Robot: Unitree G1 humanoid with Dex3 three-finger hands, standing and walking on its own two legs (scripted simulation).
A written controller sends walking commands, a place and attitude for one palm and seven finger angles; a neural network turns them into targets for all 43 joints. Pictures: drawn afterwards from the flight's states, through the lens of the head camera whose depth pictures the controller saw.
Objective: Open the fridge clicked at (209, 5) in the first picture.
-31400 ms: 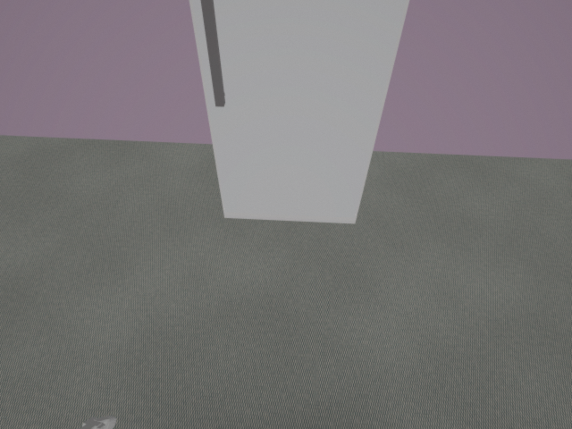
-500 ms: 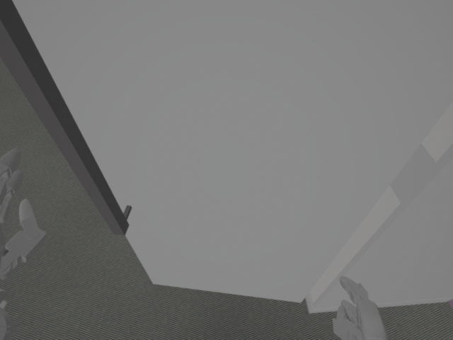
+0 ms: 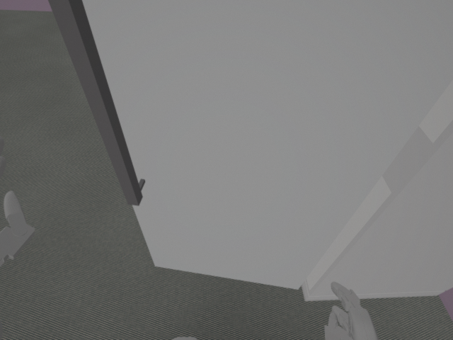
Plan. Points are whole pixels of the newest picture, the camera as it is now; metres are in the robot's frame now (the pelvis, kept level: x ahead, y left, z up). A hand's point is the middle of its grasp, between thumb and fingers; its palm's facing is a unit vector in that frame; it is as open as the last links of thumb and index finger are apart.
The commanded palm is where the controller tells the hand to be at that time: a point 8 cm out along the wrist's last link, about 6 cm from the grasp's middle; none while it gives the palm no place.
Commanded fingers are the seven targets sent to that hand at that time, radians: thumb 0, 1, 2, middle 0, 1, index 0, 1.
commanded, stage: step back with the hand held close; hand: left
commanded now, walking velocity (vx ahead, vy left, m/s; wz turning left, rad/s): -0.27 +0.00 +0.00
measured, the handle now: (113, 113) +0.45 +0.26 +0.16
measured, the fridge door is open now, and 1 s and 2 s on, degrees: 79 79 79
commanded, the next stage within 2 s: stop stepping back and stand still in 0.60 s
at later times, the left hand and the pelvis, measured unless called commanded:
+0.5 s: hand (10, 299) +0.12 +0.23 +0.18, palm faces +0.33 -0.81 -0.48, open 7.4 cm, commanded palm +0.04 +0.29 +0.19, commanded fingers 0.00 0.90 0.90 -0.20 -0.30 -0.20 -0.30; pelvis -0.10 -0.01 +0.00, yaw -1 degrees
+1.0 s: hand out of the picture -0.05 +0.25 +0.20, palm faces +0.46 -0.73 -0.50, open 7.4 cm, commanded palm -0.10 +0.28 +0.19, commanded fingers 0.00 0.90 0.90 -0.20 -0.30 -0.20 -0.30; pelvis -0.22 -0.03 +0.01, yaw +3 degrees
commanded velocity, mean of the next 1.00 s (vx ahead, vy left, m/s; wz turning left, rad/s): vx -0.17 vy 0.00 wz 0.00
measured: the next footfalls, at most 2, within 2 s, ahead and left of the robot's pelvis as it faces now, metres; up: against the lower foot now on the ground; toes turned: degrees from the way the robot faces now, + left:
right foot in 0.40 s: -0.13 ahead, -0.15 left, +0.00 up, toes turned -1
left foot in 0.62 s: -0.04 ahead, +0.07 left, +0.00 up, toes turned -1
